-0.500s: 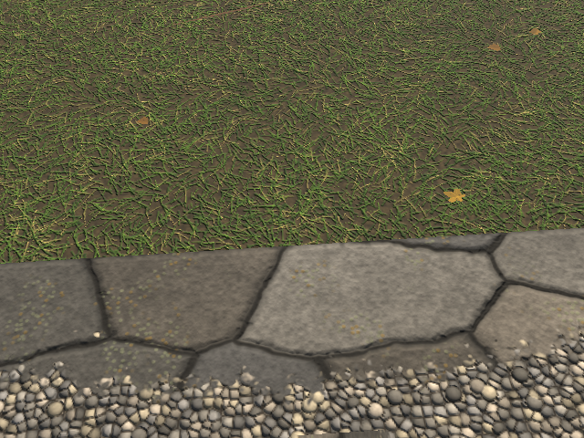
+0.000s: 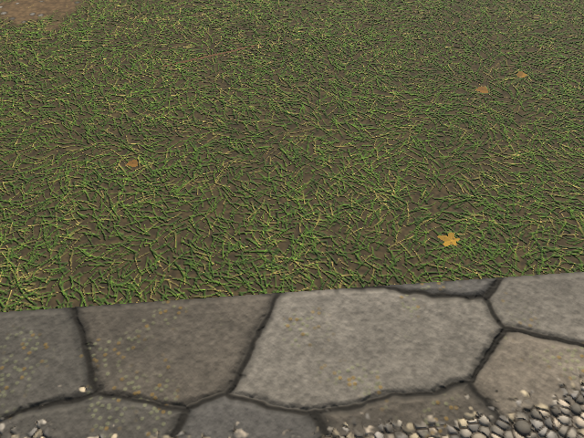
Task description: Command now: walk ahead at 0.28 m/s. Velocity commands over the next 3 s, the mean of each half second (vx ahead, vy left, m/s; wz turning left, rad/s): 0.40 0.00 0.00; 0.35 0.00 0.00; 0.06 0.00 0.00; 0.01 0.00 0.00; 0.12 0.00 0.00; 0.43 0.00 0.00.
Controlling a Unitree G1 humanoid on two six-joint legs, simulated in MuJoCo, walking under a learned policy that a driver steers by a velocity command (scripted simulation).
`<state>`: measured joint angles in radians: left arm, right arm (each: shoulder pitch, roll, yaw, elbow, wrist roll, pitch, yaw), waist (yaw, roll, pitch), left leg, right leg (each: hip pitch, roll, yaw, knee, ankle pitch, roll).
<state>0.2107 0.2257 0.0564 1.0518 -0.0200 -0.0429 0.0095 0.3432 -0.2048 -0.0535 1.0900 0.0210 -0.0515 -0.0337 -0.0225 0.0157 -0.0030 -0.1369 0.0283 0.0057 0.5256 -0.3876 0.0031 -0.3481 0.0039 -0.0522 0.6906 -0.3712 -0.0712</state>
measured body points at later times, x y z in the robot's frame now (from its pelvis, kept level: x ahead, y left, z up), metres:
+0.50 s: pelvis +0.21 +0.00 +0.00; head +0.23 +0.00 +0.45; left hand +0.12 +0.25 -0.14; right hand +0.43 -0.22 -0.10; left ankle +0.39 +0.13 -0.70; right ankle +0.04 -0.11 -0.73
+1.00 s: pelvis +0.46 +0.04 +0.01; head +0.48 +0.04 +0.46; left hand +0.62 +0.29 -0.11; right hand +0.47 -0.21 -0.14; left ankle +0.40 +0.13 -0.73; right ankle +0.61 -0.09 -0.70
